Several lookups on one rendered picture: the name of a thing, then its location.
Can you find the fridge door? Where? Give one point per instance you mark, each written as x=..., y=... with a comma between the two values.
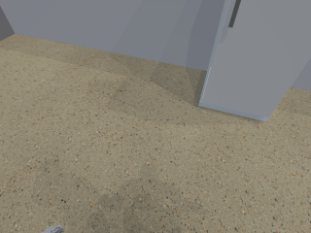
x=258, y=58

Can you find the handle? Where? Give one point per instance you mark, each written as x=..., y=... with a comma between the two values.
x=234, y=13

